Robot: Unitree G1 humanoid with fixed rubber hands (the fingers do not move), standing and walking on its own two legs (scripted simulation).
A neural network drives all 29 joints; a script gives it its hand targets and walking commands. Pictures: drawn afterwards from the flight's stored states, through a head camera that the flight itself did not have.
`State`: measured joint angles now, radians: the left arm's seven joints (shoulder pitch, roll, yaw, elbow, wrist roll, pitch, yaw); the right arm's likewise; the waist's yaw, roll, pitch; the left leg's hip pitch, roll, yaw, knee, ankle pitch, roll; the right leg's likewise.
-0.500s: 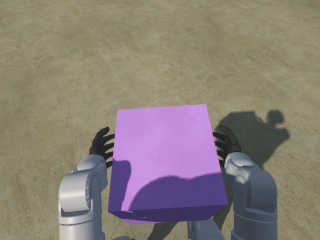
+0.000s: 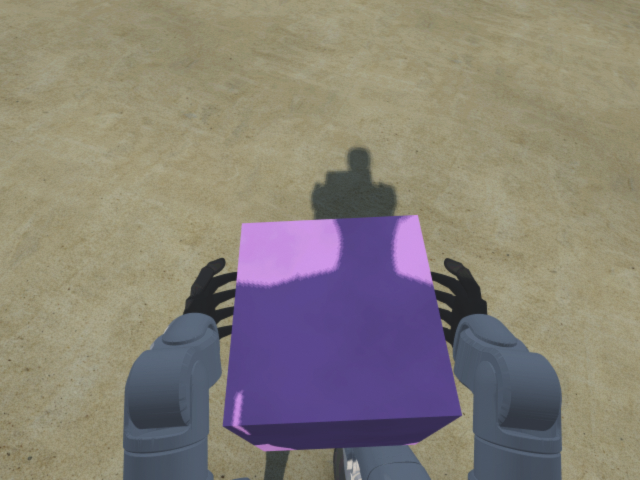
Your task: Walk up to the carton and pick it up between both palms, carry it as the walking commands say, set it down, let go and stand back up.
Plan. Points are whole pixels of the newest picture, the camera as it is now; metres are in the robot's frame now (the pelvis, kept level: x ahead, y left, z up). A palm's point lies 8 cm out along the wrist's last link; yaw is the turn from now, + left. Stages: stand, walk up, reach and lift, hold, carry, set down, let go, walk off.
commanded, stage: carry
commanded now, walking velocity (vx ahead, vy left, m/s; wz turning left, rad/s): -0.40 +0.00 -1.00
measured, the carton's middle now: (335, 342) +0.27 -0.01 +0.00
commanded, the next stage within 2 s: none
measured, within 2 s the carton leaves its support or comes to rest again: neither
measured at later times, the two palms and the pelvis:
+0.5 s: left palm out of the picture +0.10 -0.04 +0.06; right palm out of the picture -0.06 -0.29 +0.06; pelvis -0.21 -0.01 -0.01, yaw -28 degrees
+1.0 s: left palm out of the picture -0.16 -0.07 +0.04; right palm out of the picture -0.40 -0.22 +0.04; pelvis -0.42 +0.09 -0.01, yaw -58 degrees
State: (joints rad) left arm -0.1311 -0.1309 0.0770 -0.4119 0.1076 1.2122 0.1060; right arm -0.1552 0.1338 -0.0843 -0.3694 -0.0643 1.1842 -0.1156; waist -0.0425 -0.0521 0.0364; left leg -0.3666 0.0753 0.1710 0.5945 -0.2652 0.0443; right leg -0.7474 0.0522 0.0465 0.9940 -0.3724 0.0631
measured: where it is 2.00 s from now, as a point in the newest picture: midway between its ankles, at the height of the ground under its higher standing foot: outside the picture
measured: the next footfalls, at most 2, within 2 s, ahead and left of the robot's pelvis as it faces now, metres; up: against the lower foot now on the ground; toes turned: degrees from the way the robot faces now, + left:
right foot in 0.22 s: -0.09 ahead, -0.21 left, +0.00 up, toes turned -16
left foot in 0.52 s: -0.15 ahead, +0.08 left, +0.00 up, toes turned -28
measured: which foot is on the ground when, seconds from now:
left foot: down 0.00-0.22, up 0.24-0.50, down 0.52-0.86, up 0.88-1.00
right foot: up 0.00-0.20, down 0.22-0.56, up 0.58-0.84, down 0.86-1.00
